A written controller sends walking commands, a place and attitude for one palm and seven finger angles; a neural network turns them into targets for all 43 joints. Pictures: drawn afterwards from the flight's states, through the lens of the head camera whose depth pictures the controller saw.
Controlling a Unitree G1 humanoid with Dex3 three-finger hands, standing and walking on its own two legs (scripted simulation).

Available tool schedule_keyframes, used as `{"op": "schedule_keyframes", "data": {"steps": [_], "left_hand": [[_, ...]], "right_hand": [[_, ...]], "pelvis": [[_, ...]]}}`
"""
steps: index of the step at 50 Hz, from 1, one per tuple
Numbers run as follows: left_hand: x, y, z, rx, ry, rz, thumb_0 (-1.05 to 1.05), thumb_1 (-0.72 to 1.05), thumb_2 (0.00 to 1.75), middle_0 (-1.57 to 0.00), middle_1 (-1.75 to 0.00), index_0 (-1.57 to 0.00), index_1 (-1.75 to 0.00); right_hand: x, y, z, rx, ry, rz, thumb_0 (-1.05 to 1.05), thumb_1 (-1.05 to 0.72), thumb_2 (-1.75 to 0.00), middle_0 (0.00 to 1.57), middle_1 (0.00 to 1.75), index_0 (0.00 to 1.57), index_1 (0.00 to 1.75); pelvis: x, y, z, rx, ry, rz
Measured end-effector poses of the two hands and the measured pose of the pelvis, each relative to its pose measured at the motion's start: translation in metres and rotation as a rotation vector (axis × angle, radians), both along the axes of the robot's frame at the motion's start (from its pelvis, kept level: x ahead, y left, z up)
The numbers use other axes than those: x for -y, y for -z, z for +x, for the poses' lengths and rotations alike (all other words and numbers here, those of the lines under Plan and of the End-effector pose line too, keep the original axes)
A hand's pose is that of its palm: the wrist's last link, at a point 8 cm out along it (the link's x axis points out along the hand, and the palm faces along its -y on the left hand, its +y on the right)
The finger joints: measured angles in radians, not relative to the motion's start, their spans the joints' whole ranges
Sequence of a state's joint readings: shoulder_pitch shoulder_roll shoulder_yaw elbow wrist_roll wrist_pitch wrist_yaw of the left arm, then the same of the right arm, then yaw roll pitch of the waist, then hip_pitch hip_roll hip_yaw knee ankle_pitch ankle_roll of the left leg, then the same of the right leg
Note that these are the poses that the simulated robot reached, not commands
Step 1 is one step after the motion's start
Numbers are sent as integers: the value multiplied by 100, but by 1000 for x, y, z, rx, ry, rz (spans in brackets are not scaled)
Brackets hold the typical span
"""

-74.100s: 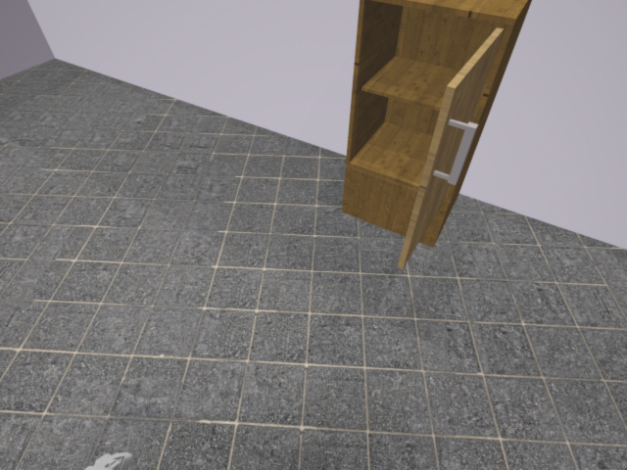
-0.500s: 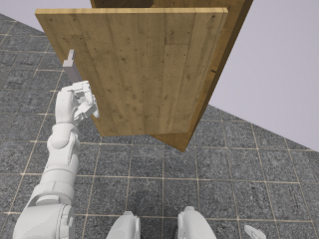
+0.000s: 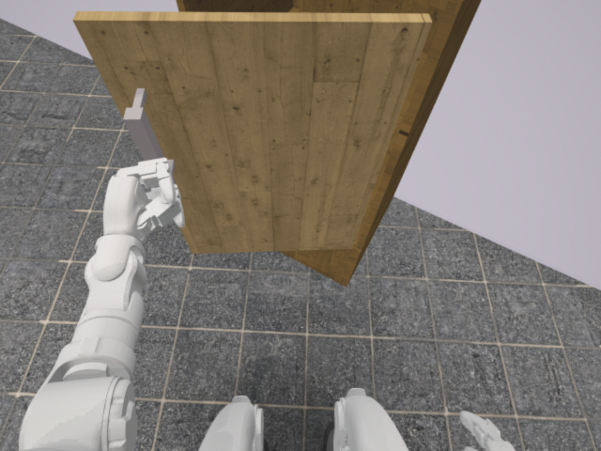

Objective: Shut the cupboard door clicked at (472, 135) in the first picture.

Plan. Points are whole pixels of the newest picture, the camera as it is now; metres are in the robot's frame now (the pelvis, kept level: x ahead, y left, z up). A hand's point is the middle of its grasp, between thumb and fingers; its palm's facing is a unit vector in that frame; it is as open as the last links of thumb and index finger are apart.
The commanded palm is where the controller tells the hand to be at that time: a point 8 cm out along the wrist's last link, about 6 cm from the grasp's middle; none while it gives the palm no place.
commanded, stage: push the door shut along its arc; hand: left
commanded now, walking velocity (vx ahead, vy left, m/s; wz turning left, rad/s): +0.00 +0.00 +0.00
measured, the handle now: (155, 145) +0.53 +0.21 +0.04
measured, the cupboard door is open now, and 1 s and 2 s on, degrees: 32 22 8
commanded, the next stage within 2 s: pull the fist back off the door in 1.50 s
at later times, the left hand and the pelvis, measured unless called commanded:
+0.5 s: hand (190, 166) +0.49 +0.15 +0.05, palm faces -0.14 -0.99 -0.04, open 3.1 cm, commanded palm +0.48 +0.20 +0.05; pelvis +0.00 +0.00 -0.01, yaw -1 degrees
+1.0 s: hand (219, 128) +0.56 +0.12 +0.05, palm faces -0.28 -0.96 -0.02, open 3.1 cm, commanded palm +0.56 +0.16 +0.05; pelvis -0.01 +0.01 -0.03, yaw -2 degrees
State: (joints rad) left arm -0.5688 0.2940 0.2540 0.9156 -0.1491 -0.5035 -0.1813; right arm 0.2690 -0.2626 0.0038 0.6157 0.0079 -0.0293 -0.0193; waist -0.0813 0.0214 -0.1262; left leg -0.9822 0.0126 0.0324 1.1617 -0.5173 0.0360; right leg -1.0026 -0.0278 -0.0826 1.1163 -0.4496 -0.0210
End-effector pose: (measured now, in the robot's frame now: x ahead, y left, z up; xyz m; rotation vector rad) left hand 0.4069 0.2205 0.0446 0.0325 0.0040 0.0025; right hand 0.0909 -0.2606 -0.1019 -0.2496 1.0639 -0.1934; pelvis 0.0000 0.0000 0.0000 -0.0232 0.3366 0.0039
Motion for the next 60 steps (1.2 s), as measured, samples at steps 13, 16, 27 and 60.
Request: {"op": "schedule_keyframes", "data": {"steps": [13,16,27,60], "left_hand": [[4,-9,46,-1,78,3,1,90,90,-132,-150,-130,-150],[3,-6,51,-15,90,2,1,90,90,-131,-150,-130,-150],[10,-7,71,-13,152,5,1,90,90,-130,-150,-130,-150],[47,-11,162,-57,313,7,0,88,91,-130,-150,-129,-150]], "right_hand": [[2,11,-35,-92,51,-6,0,-90,-90,20,30,20,30],[2,12,-49,-132,67,-6,0,-90,-90,20,30,20,30],[3,11,-85,-230,111,-27,0,-90,-90,21,30,20,30],[-15,18,-136,-364,204,-24,0,-90,-90,21,30,20,30]], "pelvis": [[-2,9,-2,-41,7,-4],[-3,10,-2,-49,9,-5],[-5,13,-3,-69,8,-18],[-9,33,-1,-177,32,-43]]}}
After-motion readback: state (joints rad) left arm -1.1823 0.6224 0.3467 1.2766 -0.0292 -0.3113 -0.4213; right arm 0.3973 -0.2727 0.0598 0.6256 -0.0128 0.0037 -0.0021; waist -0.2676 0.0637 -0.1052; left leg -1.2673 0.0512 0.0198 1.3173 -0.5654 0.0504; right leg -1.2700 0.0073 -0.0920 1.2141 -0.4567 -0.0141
